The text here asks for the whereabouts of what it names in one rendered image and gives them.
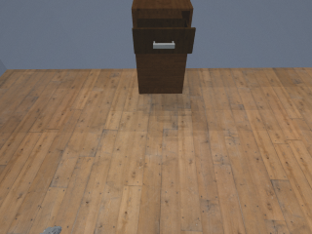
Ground handle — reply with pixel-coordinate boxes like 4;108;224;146
153;41;176;49

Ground cabinet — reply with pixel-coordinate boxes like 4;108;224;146
132;0;194;95

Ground drawer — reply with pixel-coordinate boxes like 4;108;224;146
132;19;196;55

